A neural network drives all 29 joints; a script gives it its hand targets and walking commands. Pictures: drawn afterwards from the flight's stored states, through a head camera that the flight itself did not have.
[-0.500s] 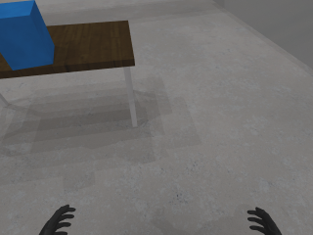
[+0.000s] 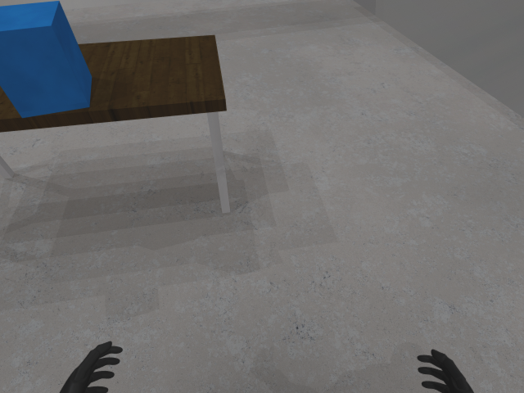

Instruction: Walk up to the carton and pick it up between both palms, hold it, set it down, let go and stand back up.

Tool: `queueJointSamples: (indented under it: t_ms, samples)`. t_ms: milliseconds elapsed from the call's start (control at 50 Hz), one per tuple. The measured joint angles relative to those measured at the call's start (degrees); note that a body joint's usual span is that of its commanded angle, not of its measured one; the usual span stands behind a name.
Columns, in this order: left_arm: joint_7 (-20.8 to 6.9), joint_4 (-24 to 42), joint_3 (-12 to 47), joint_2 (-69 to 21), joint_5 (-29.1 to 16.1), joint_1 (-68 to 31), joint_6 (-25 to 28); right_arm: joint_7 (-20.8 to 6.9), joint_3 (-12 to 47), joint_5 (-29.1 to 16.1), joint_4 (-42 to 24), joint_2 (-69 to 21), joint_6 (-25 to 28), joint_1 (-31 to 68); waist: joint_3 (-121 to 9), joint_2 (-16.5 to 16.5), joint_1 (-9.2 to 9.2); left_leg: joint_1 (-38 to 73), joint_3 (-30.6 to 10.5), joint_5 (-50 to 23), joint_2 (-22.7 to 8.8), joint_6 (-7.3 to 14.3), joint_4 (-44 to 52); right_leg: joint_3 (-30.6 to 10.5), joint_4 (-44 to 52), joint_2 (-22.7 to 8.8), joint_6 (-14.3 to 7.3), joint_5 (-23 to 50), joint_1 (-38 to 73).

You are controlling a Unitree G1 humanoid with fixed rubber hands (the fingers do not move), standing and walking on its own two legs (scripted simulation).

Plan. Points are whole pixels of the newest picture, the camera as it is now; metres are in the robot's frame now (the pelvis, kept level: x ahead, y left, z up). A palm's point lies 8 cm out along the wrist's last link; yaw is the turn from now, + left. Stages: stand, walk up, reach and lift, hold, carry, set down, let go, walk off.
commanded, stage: stand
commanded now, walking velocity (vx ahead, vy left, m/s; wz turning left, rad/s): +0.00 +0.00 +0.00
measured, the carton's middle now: (40, 59) +1.03 +0.72 +0.02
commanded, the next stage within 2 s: walk up in 0.56 s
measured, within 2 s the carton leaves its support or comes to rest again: neither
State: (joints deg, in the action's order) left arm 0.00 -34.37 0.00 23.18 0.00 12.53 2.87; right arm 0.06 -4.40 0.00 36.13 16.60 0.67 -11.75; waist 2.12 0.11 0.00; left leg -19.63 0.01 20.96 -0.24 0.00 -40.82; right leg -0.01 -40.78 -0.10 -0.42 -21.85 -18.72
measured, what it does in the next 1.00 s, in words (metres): lifts its left foot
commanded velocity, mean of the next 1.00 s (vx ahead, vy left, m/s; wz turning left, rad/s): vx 0.00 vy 0.00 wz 0.00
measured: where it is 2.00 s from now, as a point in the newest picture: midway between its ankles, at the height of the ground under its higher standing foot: outside the picture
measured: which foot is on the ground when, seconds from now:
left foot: down 0.00-0.78, up 0.80-1.00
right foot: down 0.00-1.00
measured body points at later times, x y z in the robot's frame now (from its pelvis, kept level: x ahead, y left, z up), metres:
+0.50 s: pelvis +0.00 +0.00 +0.00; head +0.02 +0.00 +0.45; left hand +0.16 +0.30 -0.07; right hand +0.15 -0.28 -0.09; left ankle +0.01 +0.12 -0.72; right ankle +0.00 -0.12 -0.72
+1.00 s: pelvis +0.03 +0.05 +0.01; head +0.03 +0.04 +0.46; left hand +0.10 +0.40 -0.05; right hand +0.19 -0.27 -0.07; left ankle +0.08 +0.19 -0.67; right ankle +0.00 -0.12 -0.72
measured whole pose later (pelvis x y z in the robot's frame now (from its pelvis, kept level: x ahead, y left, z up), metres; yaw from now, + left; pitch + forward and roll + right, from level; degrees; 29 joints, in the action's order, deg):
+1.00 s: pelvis +0.03 +0.05 +0.01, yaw +2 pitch -3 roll -1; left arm 1.0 -34.4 -0.6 31.3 0.0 26.1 7.1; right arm -6.0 -7.9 0.0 38.2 23.8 -0.9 -11.8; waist 2.1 -1.8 0.1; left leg -30.1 -1.8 20.4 -1.7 0.6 -58.5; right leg 0.1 -33.9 -4.4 -0.2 -22.1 -9.3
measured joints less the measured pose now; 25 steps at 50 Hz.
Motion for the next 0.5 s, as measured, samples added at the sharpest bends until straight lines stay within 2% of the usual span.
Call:
queueJointSamples:
  t_ms: [500]
  samples:
    - [0.0,0.0,0.0,0.5,0.0,0.0,-0.1,0.0,0.0,0.0,1.1,0.5,0.3,0.0,0.0,0.0,0.00,0.0,0.0,0.0,0.0,0.0,0.0,0.0,0.0,0.0,0.0,0.0,0.0]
